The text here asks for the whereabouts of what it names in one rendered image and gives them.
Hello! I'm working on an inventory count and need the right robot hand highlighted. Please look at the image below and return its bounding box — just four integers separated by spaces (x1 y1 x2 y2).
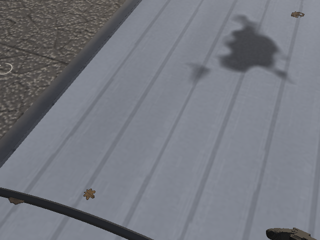
266 227 317 240

